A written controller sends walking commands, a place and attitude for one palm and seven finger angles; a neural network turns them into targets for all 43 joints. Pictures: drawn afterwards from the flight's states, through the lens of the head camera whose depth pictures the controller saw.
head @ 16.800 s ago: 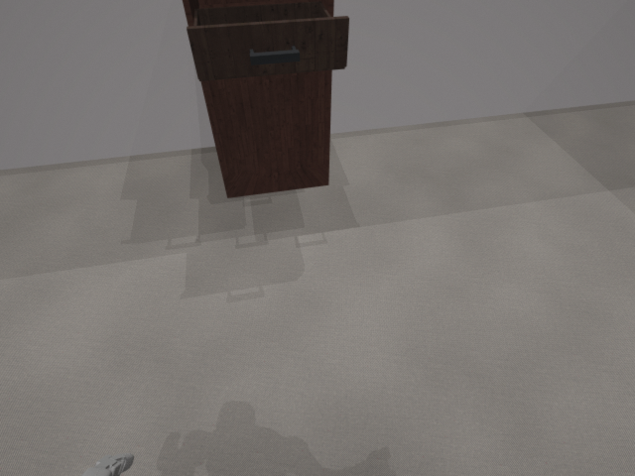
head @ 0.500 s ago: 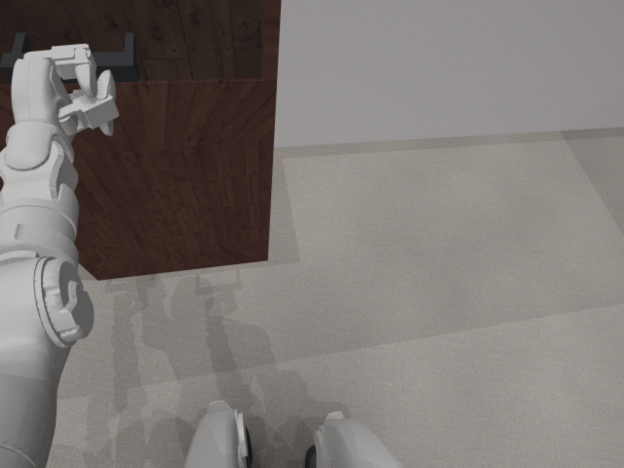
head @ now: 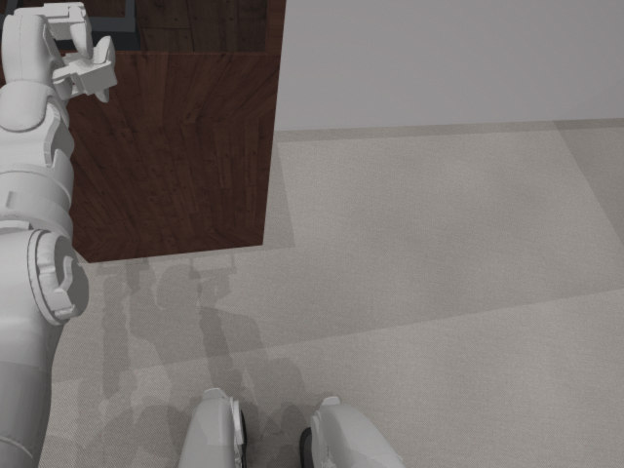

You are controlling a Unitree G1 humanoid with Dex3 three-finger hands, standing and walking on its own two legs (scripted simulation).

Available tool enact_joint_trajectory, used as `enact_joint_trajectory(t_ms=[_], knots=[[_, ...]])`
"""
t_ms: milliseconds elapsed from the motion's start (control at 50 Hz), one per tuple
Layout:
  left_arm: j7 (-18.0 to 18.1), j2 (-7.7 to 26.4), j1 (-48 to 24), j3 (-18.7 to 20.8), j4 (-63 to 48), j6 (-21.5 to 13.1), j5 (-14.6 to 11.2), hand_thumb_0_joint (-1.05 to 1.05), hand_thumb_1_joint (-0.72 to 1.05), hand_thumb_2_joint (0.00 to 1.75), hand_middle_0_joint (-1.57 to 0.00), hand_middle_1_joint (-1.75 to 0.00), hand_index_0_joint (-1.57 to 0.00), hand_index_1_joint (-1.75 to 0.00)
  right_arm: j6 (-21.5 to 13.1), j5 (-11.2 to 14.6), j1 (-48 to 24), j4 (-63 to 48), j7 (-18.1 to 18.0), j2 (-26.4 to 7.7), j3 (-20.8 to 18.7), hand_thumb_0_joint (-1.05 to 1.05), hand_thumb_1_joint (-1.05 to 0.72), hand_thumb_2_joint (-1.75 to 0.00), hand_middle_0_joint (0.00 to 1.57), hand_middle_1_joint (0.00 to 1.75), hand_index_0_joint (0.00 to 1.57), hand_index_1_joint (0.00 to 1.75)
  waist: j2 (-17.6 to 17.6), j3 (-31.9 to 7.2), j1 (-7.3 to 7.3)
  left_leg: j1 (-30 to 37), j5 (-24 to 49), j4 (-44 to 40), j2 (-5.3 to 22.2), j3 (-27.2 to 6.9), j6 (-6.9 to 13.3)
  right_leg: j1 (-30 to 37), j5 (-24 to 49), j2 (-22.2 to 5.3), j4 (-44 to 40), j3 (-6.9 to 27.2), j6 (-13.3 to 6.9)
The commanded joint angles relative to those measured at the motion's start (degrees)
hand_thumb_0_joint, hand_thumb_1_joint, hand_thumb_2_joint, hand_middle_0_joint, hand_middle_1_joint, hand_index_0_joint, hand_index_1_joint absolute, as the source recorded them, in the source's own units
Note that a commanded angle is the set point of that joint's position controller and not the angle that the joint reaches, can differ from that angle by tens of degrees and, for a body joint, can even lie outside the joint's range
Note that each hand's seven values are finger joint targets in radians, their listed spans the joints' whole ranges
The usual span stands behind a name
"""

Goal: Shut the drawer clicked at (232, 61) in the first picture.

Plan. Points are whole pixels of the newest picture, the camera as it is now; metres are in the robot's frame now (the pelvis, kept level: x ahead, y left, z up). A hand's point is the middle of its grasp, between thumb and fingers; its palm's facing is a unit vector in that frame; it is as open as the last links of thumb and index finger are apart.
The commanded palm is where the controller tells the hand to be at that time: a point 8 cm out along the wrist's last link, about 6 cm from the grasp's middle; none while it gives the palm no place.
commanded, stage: pull the fist back off the drawer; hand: left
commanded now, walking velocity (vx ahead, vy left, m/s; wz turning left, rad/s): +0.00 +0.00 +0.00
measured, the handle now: (73, 19) +0.64 +0.22 +0.11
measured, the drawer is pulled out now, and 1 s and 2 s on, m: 0.00 0.00 0.00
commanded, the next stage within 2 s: draw the hand back to the body in 0.50 s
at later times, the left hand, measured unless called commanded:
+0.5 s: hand (121, 69) +0.56 +0.16 +0.11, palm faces +0.08 -1.00 -0.02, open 3.2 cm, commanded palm +0.54 +0.20 +0.11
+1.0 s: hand (38, 122) +0.44 +0.21 +0.16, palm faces +0.09 -1.00 -0.02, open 3.3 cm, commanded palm +0.41 +0.24 +0.17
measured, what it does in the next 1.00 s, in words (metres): rises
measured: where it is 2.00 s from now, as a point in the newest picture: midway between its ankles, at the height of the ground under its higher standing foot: outside the picture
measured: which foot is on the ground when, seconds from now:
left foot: down 0.00-1.00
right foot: down 0.00-1.00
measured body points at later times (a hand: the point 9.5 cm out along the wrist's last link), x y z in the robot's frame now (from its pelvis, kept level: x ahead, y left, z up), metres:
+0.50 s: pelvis +0.02 -0.01 +0.01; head +0.14 +0.01 +0.45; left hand +0.55 +0.22 +0.12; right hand -0.01 -0.27 -0.09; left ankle +0.09 +0.09 -0.65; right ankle +0.00 -0.12 -0.65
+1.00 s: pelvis +0.07 -0.02 +0.05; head +0.10 -0.01 +0.50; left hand +0.43 +0.26 +0.16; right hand +0.18 -0.28 -0.05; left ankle +0.09 +0.09 -0.65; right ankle +0.00 -0.12 -0.65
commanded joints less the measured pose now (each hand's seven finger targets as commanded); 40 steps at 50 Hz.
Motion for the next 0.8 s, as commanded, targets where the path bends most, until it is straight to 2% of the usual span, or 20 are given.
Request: enact_joint_trajectory(t_ms=[0, 60, 80, 120, 180, 220, 240, 280, 340, 380, 400, 420, 480, 500, 580, 640, 680, 720, 760, 780], knots=[[2.59, 9.39, -37.15, 1.63, -16.49, -4.77, -0.48, 0.00, 0.90, 0.90, -1.40, -1.60, -1.40, -1.60, -0.20, -0.19, 11.73, -1.36, -0.61, -12.12, -4.41, 0.00, -0.90, -0.90, 0.20, 0.30, 0.20, 0.30, 13.37, -25.98, -4.34, 41.27, -4.49, -8.86, 1.66, -9.00, -0.85, -10.56, 1.74, 0.28, -9.85, 2.33, -0.69], [3.14, 7.17, -35.20, 0.86, -15.66, -4.62, -0.38, 0.00, 0.90, 0.90, -1.40, -1.60, -1.40, -1.60, -0.05, -0.31, 11.44, -1.68, -0.18, -11.93, -4.71, 0.00, -0.90, -0.90, 0.20, 0.30, 0.20, 0.30, 11.53, -25.20, -4.17, 40.13, -6.48, -8.96, 1.41, -8.92, -0.75, -10.42, 0.79, 0.29, -10.22, 2.44, -0.66], [3.15, 8.13, -35.06, 1.74, -16.12, -4.83, -0.47, 0.00, 0.90, 0.90, -1.40, -1.60, -1.40, -1.60, -0.04, -0.46, 11.54, -1.81, -0.07, -12.00, -4.59, 0.00, -0.90, -0.90, 0.20, 0.30, 0.20, 0.30, 12.38, -25.67, -3.83, 40.29, -5.61, -8.83, 1.26, -8.76, -0.70, -9.92, 1.13, 0.29, -10.01, 2.46, -0.78], [3.28, 7.79, -34.37, 1.34, -15.76, -4.74, 0.01, 0.00, 0.90, 0.90, -1.40, -1.60, -1.40, -1.60, 0.41, -0.35, 11.55, -1.96, 0.05, -11.98, -4.71, 0.00, -0.90, -0.90, 0.20, 0.30, 0.20, 0.30, 11.19, -25.27, -3.77, 39.94, -5.85, -9.03, 1.32, -8.80, -0.77, -9.89, 1.07, 0.24, -9.95, 2.35, -0.71], [3.16, 6.27, -30.86, 1.41, -17.16, -5.14, -0.18, 0.00, 0.90, 0.90, -1.40, -1.60, -1.40, -1.60, 0.63, -0.39, 11.42, -2.57, 0.59, -11.68, -5.14, 0.00, -0.90, -0.90, 0.20, 0.30, 0.20, 0.30, 11.87, -26.82, -2.49, 42.13, -3.56, -9.02, 1.25, -8.73, -0.83, -8.95, 2.19, 0.39, -9.94, 2.29, -1.01], [3.12, 7.26, -29.15, 2.34, -19.16, -5.48, -0.44, 0.00, 0.90, 0.90, -1.40, -1.60, -1.40, -1.60, 1.20, -0.29, 11.23, -2.96, 0.68, -11.56, -5.23, 0.00, -0.90, -0.90, 0.20, 0.30, 0.20, 0.30, 11.88, -27.70, -1.46, 42.45, -1.55, -8.96, 1.28, -7.99, -0.90, -7.21, 3.01, 0.43, -10.15, 2.42, -0.96], [2.98, 5.72, -28.13, 1.49, -20.11, -5.67, -0.72, 0.00, 0.90, 0.90, -1.40, -1.60, -1.40, -1.60, 1.33, -0.17, 10.99, -3.23, 0.85, -11.23, -5.29, 0.00, -0.90, -0.90, 0.20, 0.30, 0.20, 0.30, 11.45, -28.25, -1.21, 42.71, -0.38, -8.88, 1.02, -7.43, -0.82, -5.93, 3.58, 0.56, -10.53, 2.50, -0.93], [2.69, 6.83, -23.92, 3.14, -18.28, -5.46, -1.12, 0.00, 0.90, 0.90, -1.40, -1.60, -1.40, -1.60, 1.73, 0.01, 11.04, -3.36, 0.90, -11.29, -5.28, 0.00, -0.90, -0.90, 0.20, 0.30, 0.20, 0.30, 9.04, -27.08, -0.64, 41.25, 0.33, -8.80, 0.87, -6.54, -0.60, -3.91, 3.84, 0.78, -11.12, 2.65, -0.88], [2.23, 6.79, -21.18, 3.08, -19.40, -5.38, -1.46, 0.00, 0.90, 0.90, -1.40, -1.60, -1.40, -1.60, 2.52, 0.58, 10.46, -4.19, 0.89, -10.91, -5.32, 0.00, -0.90, -0.90, 0.20, 0.30, 0.20, 0.30, 8.19, -25.60, 0.22, 39.98, 1.36, -9.14, 0.62, -5.12, -0.49, -1.59, 4.33, 0.92, -12.03, 3.01, -0.62], [2.05, 8.15, -18.35, 5.20, -22.18, -6.29, -2.18, 0.00, 0.90, 0.90, -1.40, -1.60, -1.40, -1.60, 2.75, 0.56, 10.21, -4.77, 0.90, -10.75, -5.52, 0.00, -0.90, -0.90, 0.20, 0.30, 0.20, 0.30, 8.69, -27.79, 1.74, 41.35, 5.49, -8.79, 0.41, -4.18, -0.37, 1.55, 6.97, 1.03, -12.15, 3.36, -0.74], [1.79, 7.38, -16.51, 4.68, -21.34, -6.28, -2.32, 0.00, 0.90, 0.90, -1.40, -1.60, -1.40, -1.60, 3.04, 0.94, 9.94, -4.92, 0.92, -10.48, -5.50, 0.00, -0.90, -0.90, 0.20, 0.30, 0.20, 0.30, 7.42, -27.38, 1.73, 40.94, 6.53, -8.79, 0.38, -3.66, -0.31, 2.34, 7.81, 1.14, -12.54, 3.43, -0.55], [1.78, 9.58, -15.78, 6.63, -20.62, -6.28, -2.60, 0.00, 0.90, 0.90, -1.40, -1.60, -1.40, -1.60, 3.32, 1.00, 9.92, -4.76, 0.72, -10.63, -5.50, 0.00, -0.90, -0.90, 0.20, 0.30, 0.20, 0.30, 5.34, -26.42, 1.81, 38.80, 6.80, -8.35, 0.35, -3.08, -0.07, 3.80, 8.43, 1.15, -12.80, 3.84, -0.30], [1.25, 8.77, -16.25, 5.77, -20.98, -6.75, -2.81, 0.00, 0.90, 0.90, -1.40, -1.60, -1.40, -1.60, 3.81, 1.24, 9.74, -4.86, 0.67, -9.95, -5.38, 0.00, -0.90, -0.90, 0.20, 0.30, 0.20, 0.30, 4.55, -24.03, 1.29, 36.02, 8.26, -7.85, -0.19, -1.67, 0.38, 6.99, 11.53, 1.17, -13.27, 4.91, 0.06], [0.90, 9.74, -14.14, 6.64, -20.24, -6.86, -2.52, 0.00, 0.90, 0.90, -1.40, -1.60, -1.40, -1.60, 4.02, 1.50, 9.78, -4.95, 0.57, -9.96, -5.54, 0.00, -0.90, -0.90, 0.20, 0.30, 0.20, 0.30, 4.10, -24.43, 1.98, 35.68, 9.35, -7.64, -0.17, -1.30, 0.31, 7.75, 12.98, 1.11, -13.05, 5.10, 0.12], [-0.20, 9.83, -13.52, 6.84, -20.36, -7.12, -3.23, 0.00, 0.90, 0.90, -1.40, -1.60, -1.40, -1.60, 4.66, 1.64, 9.69, -4.95, 0.34, -9.73, -5.63, 0.00, -0.90, -0.90, 0.20, 0.30, 0.20, 0.30, 3.60, -23.61, 1.73, 34.93, 11.77, -7.09, -0.49, -0.76, 0.52, 9.56, 17.13, 0.98, -12.66, 5.67, 0.31], [-1.70, 10.48, -3.89, 9.46, -30.84, -8.05, -5.12, 0.00, 0.90, 0.90, -1.40, -1.60, -1.40, -1.60, 5.30, 2.37, 8.26, -7.55, 0.54, -9.31, -6.48, 0.00, -0.90, -0.90, 0.20, 0.30, 0.20, 0.30, 8.05, -33.84, 7.02, 44.29, 21.40, -8.38, -0.80, 0.05, -0.09, 16.79, 26.68, 1.04, -12.20, 5.44, -0.24], [-2.69, 7.60, 4.81, 8.05, -39.93, -7.72, -7.00, 0.00, 0.90, 0.90, -1.40, -1.60, -1.40, -1.60, 5.32, 3.08, 6.48, -9.74, 0.94, -8.68, -6.67, 0.00, -0.90, -0.90, 0.20, 0.30, 0.20, 0.30, 11.13, -38.57, 9.05, 50.20, 28.51, -8.94, -1.17, 0.36, -0.19, 20.96, 33.58, 1.30, -12.17, 5.18, -0.67], [-3.54, 5.33, 12.99, 7.17, -44.82, -5.62, -8.86, 0.00, 0.90, 0.90, -1.40, -1.60, -1.40, -1.60, 5.28, 4.01, 4.75, -10.73, 1.11, -8.18, -6.80, 0.00, -0.90, -0.90, 0.20, 0.30, 0.20, 0.30, 6.90, -35.81, 9.44, 49.50, 28.87, -9.85, -1.32, 1.32, 0.24, 24.70, 38.81, 1.17, -13.87, 5.24, -0.05], [-4.56, 3.43, 19.71, 6.26, -46.48, -2.52, -10.58, 0.00, 0.90, 0.90, -1.40, -1.60, -1.40, -1.60, 5.30, 4.91, 3.03, -11.64, 0.79, -8.00, -6.78, 0.00, -0.90, -0.90, 0.20, 0.30, 0.20, 0.30, 0.76, -29.01, 9.15, 44.29, 24.73, -11.60, -1.91, 2.60, 0.90, 29.06, 43.50, 0.40, -16.04, 6.15, 1.06], [-4.88, 3.99, 21.99, 6.79, -48.44, -1.52, -11.36, 0.00, 0.90, 0.90, -1.40, -1.60, -1.40, -1.60, 5.09, 5.09, 2.43, -12.04, 0.49, -8.15, -6.68, 0.00, -0.90, -0.90, 0.20, 0.30, 0.20, 0.30, -0.20, -27.35, 9.71, 42.95, 23.86, -12.52, -2.22, 2.88, 1.03, 31.49, 45.58, -0.04, -16.41, 6.40, 1.21]])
